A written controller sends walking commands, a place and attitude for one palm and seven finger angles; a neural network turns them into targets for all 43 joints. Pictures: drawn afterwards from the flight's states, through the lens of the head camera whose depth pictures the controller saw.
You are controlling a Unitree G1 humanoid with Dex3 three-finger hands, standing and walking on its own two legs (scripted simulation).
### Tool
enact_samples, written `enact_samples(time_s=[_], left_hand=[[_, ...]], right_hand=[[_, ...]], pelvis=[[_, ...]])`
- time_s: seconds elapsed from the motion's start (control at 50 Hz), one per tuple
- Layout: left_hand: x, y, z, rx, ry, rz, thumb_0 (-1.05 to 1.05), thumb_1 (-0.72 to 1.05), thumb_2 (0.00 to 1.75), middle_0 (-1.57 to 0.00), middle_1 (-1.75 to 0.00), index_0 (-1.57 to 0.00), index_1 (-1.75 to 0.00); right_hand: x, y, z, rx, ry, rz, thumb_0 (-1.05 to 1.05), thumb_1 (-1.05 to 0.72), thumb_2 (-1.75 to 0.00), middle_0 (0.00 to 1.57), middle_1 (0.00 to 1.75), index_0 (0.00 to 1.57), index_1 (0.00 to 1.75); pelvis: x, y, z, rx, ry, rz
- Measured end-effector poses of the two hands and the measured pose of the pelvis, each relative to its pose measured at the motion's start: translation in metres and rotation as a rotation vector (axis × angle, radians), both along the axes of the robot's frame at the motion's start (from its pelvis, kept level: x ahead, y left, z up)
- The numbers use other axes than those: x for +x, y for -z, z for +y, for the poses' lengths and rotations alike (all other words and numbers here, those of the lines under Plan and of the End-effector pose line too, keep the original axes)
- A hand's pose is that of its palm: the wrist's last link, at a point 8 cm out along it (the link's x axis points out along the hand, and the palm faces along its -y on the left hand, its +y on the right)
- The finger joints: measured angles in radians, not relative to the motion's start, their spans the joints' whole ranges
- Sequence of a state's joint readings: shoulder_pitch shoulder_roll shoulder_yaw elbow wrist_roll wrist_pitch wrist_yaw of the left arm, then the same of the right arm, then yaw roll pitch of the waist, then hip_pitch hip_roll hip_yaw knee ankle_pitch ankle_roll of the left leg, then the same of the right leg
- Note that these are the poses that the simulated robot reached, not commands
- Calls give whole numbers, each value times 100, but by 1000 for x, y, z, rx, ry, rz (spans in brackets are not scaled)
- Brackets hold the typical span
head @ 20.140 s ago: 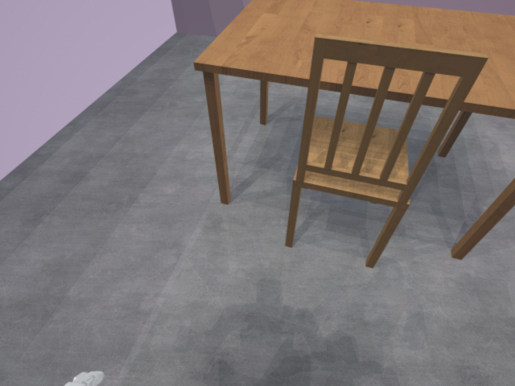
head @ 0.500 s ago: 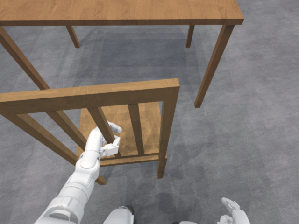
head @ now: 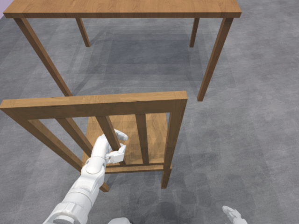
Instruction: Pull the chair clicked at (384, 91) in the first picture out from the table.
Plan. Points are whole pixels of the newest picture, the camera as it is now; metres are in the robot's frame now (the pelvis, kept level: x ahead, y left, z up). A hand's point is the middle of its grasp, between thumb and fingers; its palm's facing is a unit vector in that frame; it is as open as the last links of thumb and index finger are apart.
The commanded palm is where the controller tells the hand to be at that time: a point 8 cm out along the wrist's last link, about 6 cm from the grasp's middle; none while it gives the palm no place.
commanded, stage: stop walking, hand still on the chair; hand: left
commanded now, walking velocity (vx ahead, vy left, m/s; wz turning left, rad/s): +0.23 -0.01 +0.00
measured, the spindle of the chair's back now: (114, 144) +0.34 +0.13 -0.06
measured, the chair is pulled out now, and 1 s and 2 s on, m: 0.56 0.62 0.62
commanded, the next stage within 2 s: open the thumb and straighten the fingers in 0.90 s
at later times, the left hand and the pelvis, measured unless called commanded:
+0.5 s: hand (118, 175) +0.25 +0.11 -0.07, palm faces -0.10 -0.98 -0.18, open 5.6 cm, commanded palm +0.23 +0.16 -0.05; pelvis +0.00 +0.01 +0.01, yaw -1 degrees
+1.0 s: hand (118, 175) +0.25 +0.11 -0.07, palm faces -0.08 -0.98 -0.17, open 5.6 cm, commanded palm +0.23 +0.16 -0.04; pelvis +0.01 +0.00 +0.01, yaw +0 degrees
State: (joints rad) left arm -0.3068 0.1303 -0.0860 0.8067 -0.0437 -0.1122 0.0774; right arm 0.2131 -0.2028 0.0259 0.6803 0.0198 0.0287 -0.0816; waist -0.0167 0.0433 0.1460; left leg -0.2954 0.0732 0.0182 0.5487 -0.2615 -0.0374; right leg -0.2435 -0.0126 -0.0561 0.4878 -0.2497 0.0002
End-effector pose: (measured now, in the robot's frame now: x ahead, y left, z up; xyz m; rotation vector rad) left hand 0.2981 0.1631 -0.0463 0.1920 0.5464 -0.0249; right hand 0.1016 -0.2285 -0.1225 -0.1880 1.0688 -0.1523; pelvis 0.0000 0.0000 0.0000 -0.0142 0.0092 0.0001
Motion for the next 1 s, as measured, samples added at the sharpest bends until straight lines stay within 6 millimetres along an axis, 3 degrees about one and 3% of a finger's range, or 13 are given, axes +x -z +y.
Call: enact_samples(time_s=[0.1, 0.3, 0.4, 0.7, 1.0], left_hand=[[-30, -1, -2, 4, -36, 19, 7, 64, 78, -25, -117, -50, -145], [-63, -2, -5, 9, -23, 30, 7, 62, 79, -25, -119, -50, -145], [-65, -1, -3, 5, 3, 25, 7, 63, 78, -24, -121, -50, -145], [-65, -1, -3, -3, 16, 24, 7, 63, 77, -22, -124, -50, -145], [-65, -1, -4, -4, -3, 28, 7, 63, 79, -22, -124, -50, -145]], right_hand=[[-19, 3, 4, 45, 22, -16, 1, -91, -90, 20, 30, 20, 30], [-25, -7, -27, -58, 56, -60, 1, -91, -90, 20, 30, 20, 30], [-12, -16, -26, -82, 66, -103, 1, -91, -90, 20, 30, 20, 30], [31, -24, 17, 1, -11, -179, 1, -91, -90, 20, 30, 20, 30], [30, -24, -6, -43, 13, -142, 1, -91, -90, 20, 30, 20, 30]], pelvis=[[-14, -3, -9, 3, 0, -20], [-11, -3, -3, 13, -4, -50], [-7, -5, 4, 18, 3, -51], [2, -7, 8, 19, 9, -31], [8, -7, 2, 18, 2, -32]])
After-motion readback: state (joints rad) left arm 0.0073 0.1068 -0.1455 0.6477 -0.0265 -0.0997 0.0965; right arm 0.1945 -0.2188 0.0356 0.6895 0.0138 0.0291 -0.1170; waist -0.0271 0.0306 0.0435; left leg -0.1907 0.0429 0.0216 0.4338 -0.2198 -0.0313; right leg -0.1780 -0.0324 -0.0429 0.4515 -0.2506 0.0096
